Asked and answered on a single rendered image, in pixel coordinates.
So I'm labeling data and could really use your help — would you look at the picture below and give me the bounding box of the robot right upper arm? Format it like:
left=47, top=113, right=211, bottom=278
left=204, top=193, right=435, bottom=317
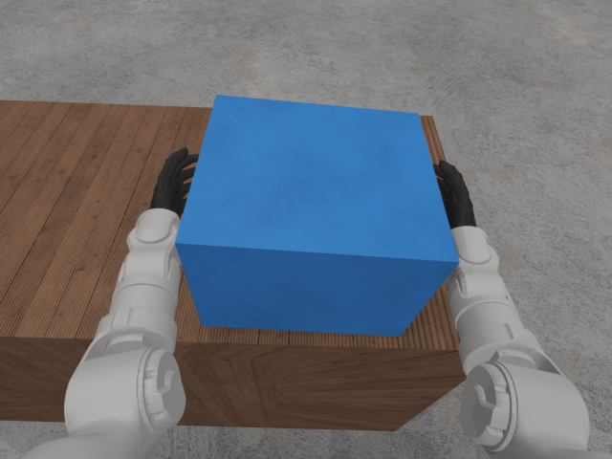
left=459, top=361, right=612, bottom=459

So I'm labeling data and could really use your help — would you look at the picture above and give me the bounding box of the robot right hand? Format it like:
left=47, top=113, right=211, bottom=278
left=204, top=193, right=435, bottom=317
left=433, top=160, right=476, bottom=230

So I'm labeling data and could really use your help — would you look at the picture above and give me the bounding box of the robot right forearm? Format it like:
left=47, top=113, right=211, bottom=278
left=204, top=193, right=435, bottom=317
left=445, top=226, right=590, bottom=446

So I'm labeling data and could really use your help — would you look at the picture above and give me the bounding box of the robot left forearm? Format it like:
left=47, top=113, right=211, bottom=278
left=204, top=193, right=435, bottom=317
left=64, top=208, right=182, bottom=432

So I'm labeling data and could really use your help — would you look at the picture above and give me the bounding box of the robot left hand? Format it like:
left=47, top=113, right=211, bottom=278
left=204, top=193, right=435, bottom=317
left=150, top=147, right=200, bottom=219

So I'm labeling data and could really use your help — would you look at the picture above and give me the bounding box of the carton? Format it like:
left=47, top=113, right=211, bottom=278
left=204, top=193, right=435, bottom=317
left=175, top=95, right=460, bottom=337

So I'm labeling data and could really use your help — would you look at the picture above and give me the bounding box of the robot left upper arm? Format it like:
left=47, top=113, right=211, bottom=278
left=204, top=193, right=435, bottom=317
left=19, top=346, right=186, bottom=459

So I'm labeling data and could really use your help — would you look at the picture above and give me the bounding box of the pedestal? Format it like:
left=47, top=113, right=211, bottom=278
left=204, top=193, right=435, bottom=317
left=0, top=99, right=467, bottom=431

